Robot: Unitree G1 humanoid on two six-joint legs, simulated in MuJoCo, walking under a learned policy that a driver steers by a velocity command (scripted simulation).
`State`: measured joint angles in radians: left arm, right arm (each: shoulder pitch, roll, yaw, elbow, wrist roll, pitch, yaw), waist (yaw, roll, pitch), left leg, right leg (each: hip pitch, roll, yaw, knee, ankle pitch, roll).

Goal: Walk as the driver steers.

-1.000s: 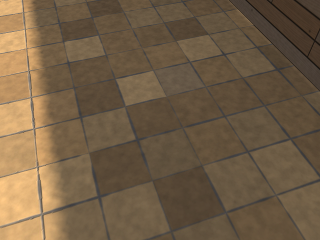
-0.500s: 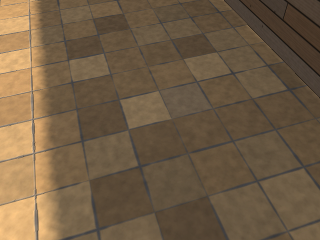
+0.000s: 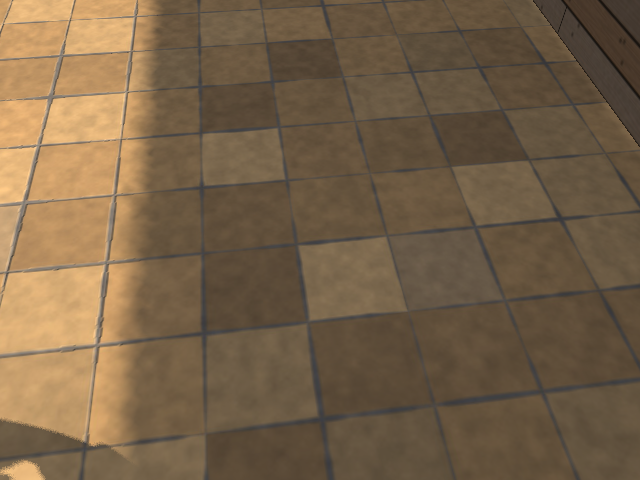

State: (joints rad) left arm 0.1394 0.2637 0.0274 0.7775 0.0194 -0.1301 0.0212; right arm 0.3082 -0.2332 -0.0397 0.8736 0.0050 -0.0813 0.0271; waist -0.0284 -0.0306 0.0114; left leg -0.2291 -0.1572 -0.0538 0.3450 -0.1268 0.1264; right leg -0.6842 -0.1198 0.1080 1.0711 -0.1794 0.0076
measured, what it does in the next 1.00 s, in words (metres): walks ahead, turning left: right foot, then left foot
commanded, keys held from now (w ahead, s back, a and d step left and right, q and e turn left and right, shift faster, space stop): w+q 0.84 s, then w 0.08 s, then w+e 0.08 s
